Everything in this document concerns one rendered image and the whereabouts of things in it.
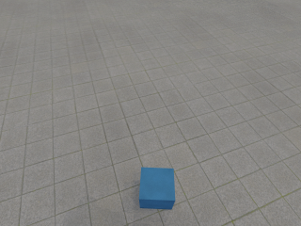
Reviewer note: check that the carton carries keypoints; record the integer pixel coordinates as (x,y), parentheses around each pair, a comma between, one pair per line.
(157,188)

